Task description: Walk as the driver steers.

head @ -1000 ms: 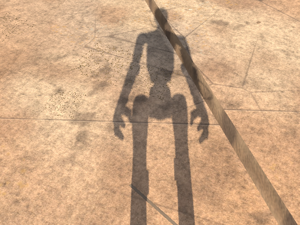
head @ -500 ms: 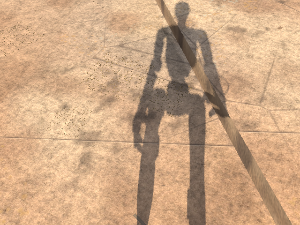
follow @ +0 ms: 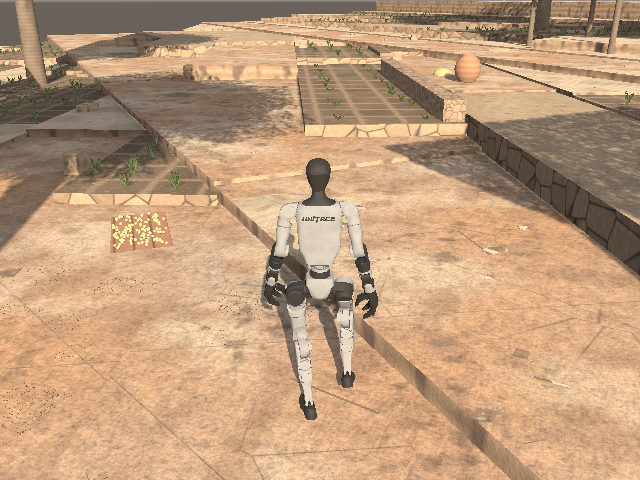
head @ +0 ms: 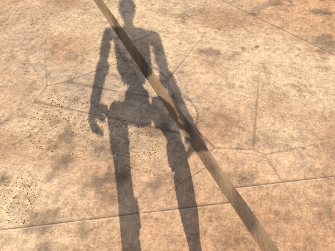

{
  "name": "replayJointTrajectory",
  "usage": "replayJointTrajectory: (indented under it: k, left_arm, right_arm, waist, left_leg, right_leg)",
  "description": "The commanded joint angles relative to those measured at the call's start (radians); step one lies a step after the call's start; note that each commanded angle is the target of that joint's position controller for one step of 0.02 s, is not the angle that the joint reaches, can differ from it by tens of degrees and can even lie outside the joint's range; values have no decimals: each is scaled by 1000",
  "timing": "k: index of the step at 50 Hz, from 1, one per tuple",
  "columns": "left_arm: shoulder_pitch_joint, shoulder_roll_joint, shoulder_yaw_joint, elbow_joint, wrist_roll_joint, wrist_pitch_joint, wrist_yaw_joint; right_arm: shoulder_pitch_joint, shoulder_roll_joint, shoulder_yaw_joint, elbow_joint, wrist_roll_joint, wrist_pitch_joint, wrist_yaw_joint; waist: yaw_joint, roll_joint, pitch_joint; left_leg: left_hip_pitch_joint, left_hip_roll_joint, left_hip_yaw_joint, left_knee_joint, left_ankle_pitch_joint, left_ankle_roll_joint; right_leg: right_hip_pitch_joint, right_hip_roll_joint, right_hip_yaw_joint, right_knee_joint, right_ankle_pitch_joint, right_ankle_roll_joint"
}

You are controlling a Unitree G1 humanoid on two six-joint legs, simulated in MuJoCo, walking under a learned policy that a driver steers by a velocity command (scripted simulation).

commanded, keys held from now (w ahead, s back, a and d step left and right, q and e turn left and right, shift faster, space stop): w+e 0.48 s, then w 0.08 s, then w+q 0.44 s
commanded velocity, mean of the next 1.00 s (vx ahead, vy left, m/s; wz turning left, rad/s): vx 0.50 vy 0.00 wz -0.24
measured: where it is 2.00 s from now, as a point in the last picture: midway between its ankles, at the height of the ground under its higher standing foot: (204, 163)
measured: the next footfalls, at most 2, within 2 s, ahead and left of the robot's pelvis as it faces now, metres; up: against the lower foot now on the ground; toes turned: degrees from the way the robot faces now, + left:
right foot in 0.22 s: +0.27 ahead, -0.09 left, +0.00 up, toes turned -13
left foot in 0.76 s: +0.60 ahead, -0.04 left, +0.00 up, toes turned -16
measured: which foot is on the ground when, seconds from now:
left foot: down 0.00-0.24, up 0.26-0.74, down 0.76-1.00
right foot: up 0.00-0.20, down 0.22-0.78, up 0.80-1.00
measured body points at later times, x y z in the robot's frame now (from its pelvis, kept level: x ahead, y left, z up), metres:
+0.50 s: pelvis +0.27 -0.06 +0.00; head +0.30 -0.08 +0.45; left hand +0.35 +0.21 -0.13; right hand +0.34 -0.34 -0.12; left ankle +0.40 +0.10 -0.67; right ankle +0.23 -0.08 -0.74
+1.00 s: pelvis +0.54 -0.07 +0.00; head +0.56 -0.07 +0.45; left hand +0.72 +0.13 -0.13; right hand +0.50 -0.34 -0.13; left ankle +0.56 -0.03 -0.74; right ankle +0.52 -0.22 -0.63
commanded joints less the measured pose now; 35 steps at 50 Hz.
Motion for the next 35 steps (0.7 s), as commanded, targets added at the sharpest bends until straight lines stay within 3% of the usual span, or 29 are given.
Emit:
replayJointTrajectory:
  k: [1, 5, 7, 9, 10, 11, 12, 13, 14, 15, 16, 17, 19, 22, 26, 29, 32, 35]
  left_arm:
    - [-81, -11, -18, -76, -3, -7, -13]
    - [-184, 2, -25, -125, 3, -9, -16]
    - [-158, 21, -18, -124, 5, -10, -14]
    - [-60, 51, -3, -101, 6, -8, -8]
    - [24, 73, 9, -77, 7, -13, -4]
    - [154, 108, 29, -38, 15, -22, 5]
    - [243, 200, 57, -23, 24, -25, 19]
    - [197, 283, 75, -49, 9, -12, 19]
    - [189, 252, 66, -47, -11, -1, 24]
    - [134, 212, 53, -48, -17, -3, 31]
    - [93, 166, 42, -49, -19, -10, 33]
    - [67, 147, 35, -53, -25, -23, 39]
    - [67, 138, 25, -55, -32, -49, 41]
    - [130, 176, 32, -43, -34, -59, 39]
    - [227, 170, 27, -31, -32, -53, 38]
    - [276, 157, 17, -16, -22, -54, 45]
    - [293, 156, 6, -8, -12, -61, 51]
    - [244, 177, 3, -11, 1, -73, 57]
  right_arm:
    - [6, -86, -6, -44, 1, -15, -8]
    - [78, -120, -10, -19, 0, -1, -23]
    - [79, -142, -15, -17, -4, 10, -30]
    - [64, -171, -25, -24, -9, 25, -36]
    - [59, -185, -30, -32, -9, 34, -32]
    - [42, -193, -34, -47, -6, 40, -23]
    - [37, -147, -24, -82, -7, 38, -14]
    - [20, -84, -18, -167, 12, 29, 9]
    - [-106, -147, -26, -191, -1, 15, 16]
    - [-138, -139, -22, -210, 9, 0, 22]
    - [-113, -137, -23, -194, 8, -5, 17]
    - [-103, -131, -23, -191, -13, 11, 14]
    - [-67, -112, -19, -189, -37, 52, 18]
    - [-139, -101, -15, -228, -36, 76, 28]
    - [-297, -111, -9, -291, -29, 83, 34]
    - [-379, -95, 4, -322, -26, 74, 41]
    - [-442, -93, 15, -343, -11, 62, 43]
    - [-356, -133, 4, -326, -5, 53, 35]
  waist:
    - [7, 97, 62]
    - [-18, 90, 63]
    - [5, 112, 31]
    - [54, 143, -26]
    - [85, 143, -74]
    - [151, 101, -137]
    - [178, -19, -219]
    - [104, -212, -258]
    - [127, -16, -169]
    - [92, 18, -71]
    - [39, 99, -13]
    - [7, 113, -8]
    - [-23, 79, -42]
    - [-11, 40, -36]
    - [52, -8, -19]
    - [85, -14, -10]
    - [111, -37, -2]
    - [48, -66, -31]
  left_leg:
    - [-72, 251, -60, -120, 455, 26]
    - [66, 291, -11, -76, 633, 24]
    - [128, 303, 21, 23, 884, 19]
    - [160, 315, 39, 204, 1081, 26]
    - [144, 321, 37, 352, 1062, 32]
    - [46, 307, 47, 576, 902, 12]
    - [-194, 256, 41, 889, 385, -17]
    - [-625, 5, -90, 1226, -319, -70]
    - [-745, 74, -259, 1208, -220, -58]
    - [-747, 115, -263, 1127, -117, -54]
    - [-680, 149, -261, 1025, -69, -60]
    - [-613, 165, -265, 968, -63, -76]
    - [-530, 169, -260, 902, -61, -106]
    - [-565, 165, -230, 807, 10, -138]
    - [-662, 154, -215, 641, 142, -144]
    - [-662, 133, -196, 494, 219, -121]
    - [-594, 98, -155, 360, 249, -73]
    - [-452, 46, -153, 286, 148, 1]
  right_leg:
    - [20, 11, -53, -170, 100, 6]
    - [48, 48, -128, -320, 58, -28]
    - [113, 98, -158, -345, -25, -65]
    - [221, 158, -179, -358, -134, -112]
    - [316, 185, -171, -395, -171, -137]
    - [503, 194, -131, -494, -148, -169]
    - [725, -19, 151, -522, -251, -232]
    - [932, -250, 748, -678, -267, -407]
    - [872, -233, 677, -744, -269, -371]
    - [756, -213, 555, -760, -188, -332]
    - [641, -166, 456, -770, -17, -283]
    - [576, -117, 373, -766, 121, -252]
    - [523, -62, 288, -759, 295, -232]
    - [500, -16, 244, -758, 371, -209]
    - [582, 1, 251, -760, 369, -156]
    - [658, -3, 225, -752, 447, -123]
    - [709, -21, 189, -753, 527, -98]
    - [759, -60, 156, -671, 772, -71]
Keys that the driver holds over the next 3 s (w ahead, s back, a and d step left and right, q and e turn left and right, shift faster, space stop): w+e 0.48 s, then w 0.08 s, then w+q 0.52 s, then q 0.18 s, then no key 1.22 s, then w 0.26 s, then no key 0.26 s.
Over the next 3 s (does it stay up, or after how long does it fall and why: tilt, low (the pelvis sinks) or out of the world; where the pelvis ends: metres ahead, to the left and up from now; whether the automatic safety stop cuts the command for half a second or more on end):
stays up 0.89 -0.18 0.13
